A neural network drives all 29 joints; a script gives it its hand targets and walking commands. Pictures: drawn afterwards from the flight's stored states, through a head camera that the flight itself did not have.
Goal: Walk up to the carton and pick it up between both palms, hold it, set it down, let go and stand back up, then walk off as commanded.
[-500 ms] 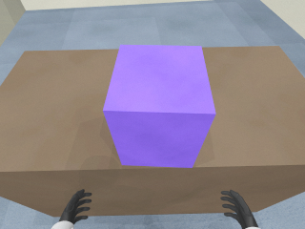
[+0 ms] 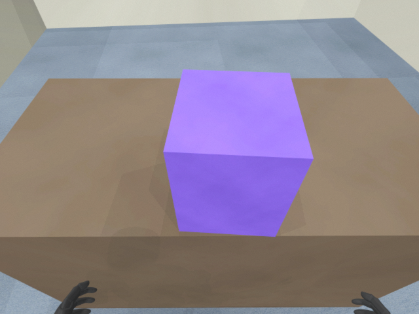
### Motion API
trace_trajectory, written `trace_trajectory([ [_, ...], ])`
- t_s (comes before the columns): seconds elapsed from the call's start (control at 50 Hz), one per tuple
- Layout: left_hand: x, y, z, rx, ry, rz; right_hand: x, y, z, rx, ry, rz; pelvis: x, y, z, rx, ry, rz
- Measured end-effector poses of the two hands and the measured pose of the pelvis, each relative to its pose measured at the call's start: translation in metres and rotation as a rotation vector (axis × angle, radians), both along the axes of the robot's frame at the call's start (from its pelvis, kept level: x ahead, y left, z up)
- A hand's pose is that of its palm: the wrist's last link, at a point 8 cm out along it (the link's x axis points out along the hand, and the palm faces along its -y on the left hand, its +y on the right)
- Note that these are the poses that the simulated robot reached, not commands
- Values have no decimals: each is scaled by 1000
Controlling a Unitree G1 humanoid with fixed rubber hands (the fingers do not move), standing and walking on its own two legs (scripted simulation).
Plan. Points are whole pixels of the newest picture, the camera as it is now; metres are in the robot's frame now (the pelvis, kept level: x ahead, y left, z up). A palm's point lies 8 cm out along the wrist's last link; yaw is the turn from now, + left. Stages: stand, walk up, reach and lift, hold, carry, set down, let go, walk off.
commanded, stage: stand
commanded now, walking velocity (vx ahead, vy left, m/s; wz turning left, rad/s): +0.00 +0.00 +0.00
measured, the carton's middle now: (231, 156) +0.38 -0.01 +0.09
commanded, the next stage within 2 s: walk off in 1.56 s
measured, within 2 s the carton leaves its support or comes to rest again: neither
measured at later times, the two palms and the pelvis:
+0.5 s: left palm out of the picture +0.07 +0.32 -0.10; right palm out of the picture +0.07 -0.30 -0.09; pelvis -0.02 +0.01 +0.01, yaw +0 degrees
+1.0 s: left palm out of the picture +0.06 +0.32 -0.10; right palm out of the picture +0.06 -0.30 -0.10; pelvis -0.03 +0.01 +0.01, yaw +0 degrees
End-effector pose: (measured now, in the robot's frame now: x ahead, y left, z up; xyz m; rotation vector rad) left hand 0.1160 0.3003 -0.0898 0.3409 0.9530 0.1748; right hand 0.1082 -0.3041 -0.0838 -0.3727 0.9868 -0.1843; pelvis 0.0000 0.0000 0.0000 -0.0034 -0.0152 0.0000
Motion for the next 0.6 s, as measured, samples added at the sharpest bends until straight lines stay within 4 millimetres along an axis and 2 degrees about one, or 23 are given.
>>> trace_trajectory([
  [0.14,-7,3,-2,-1,30,-9,-9,8,-7,16,30,-6,-5,6,1,1,-9,1],
  [0.36,-27,15,-4,22,83,7,-29,9,-10,18,77,-25,-15,10,4,3,-23,3],
  [0.6,-50,19,-11,19,144,27,-37,6,-9,2,109,-33,-23,11,6,2,-31,4],
])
